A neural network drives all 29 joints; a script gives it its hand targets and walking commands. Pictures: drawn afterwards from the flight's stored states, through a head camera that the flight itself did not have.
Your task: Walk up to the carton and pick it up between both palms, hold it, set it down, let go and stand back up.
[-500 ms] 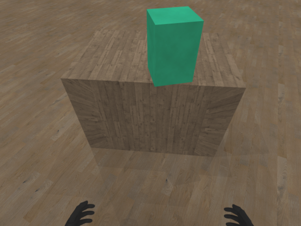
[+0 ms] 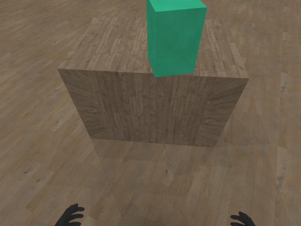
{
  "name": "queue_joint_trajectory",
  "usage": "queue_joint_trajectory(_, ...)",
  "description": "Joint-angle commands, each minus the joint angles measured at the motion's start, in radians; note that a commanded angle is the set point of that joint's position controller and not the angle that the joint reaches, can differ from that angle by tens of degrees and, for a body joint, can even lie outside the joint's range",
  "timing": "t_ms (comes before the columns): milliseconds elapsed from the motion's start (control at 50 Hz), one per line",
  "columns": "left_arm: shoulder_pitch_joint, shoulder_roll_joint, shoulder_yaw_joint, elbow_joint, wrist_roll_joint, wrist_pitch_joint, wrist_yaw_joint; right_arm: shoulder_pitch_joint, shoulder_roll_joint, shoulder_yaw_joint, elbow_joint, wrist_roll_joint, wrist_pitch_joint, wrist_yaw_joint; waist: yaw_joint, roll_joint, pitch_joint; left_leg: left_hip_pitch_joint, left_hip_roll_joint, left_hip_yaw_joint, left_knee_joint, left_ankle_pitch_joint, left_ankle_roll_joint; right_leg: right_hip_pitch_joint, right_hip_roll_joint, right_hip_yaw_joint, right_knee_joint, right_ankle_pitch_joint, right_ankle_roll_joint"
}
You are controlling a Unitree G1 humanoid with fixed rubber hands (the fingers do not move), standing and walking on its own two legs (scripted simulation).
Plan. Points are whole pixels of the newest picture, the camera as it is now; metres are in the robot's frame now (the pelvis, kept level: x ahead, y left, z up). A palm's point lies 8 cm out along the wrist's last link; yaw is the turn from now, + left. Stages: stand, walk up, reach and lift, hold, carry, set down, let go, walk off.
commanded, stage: stand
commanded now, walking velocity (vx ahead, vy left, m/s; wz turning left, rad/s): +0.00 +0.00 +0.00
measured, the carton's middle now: (171, 36) +0.90 -0.05 +0.05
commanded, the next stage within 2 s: none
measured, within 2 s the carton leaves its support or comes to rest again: neither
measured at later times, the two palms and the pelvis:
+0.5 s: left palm out of the picture +0.14 +0.26 -0.08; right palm out of the picture +0.13 -0.24 -0.09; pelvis +0.00 +0.00 +0.00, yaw +0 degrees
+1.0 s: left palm out of the picture +0.12 +0.26 -0.08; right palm out of the picture +0.11 -0.25 -0.10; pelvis -0.01 +0.00 +0.00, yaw +0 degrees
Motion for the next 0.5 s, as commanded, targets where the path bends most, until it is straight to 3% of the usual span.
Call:
queue_joint_trajectory(0,-0.032,0.212,0.096,-0.016,0.036,-0.058,0.017,-0.025,-0.285,-0.064,-0.052,-0.038,-0.061,-0.012,0.001,0.015,-0.193,0.053,0.08,-0.078,-0.07,0.326,0.079,0.069,-0.084,0.058,-0.058,0.32,-0.075)
queue_joint_trajectory(60,-0.03,0.212,0.094,-0.018,0.039,-0.058,0.017,-0.021,-0.286,-0.069,-0.05,-0.034,-0.061,-0.013,-0.007,-0.011,-0.19,0.049,0.083,-0.08,-0.064,0.308,0.081,0.069,-0.089,0.066,-0.069,0.33,-0.076)
queue_joint_trajectory(100,-0.042,0.205,0.095,-0.019,0.029,-0.062,0.018,-0.033,-0.278,-0.065,-0.052,-0.036,-0.06,-0.011,-0.002,0.024,-0.19,0.053,0.08,-0.081,-0.076,0.314,0.08,0.066,-0.097,0.076,-0.072,0.328,-0.08)
queue_joint_trajectory(360,-0.049,0.216,0.095,-0.014,0.034,-0.072,0.016,-0.044,-0.282,-0.064,-0.039,-0.034,-0.069,-0.008,-0.001,0.006,-0.153,0.047,0.083,-0.095,-0.1,0.308,0.08,0.036,-0.091,0.081,-0.084,0.293,-0.082)
queue_joint_trajectory(480,-0.039,0.225,0.095,-0.011,0.029,-0.077,0.015,-0.038,-0.283,-0.071,-0.035,-0.029,-0.072,-0.009,-0.004,0.031,-0.157,0.054,0.078,-0.088,-0.091,0.357,0.072,0.051,-0.096,0.081,-0.085,0.347,-0.081)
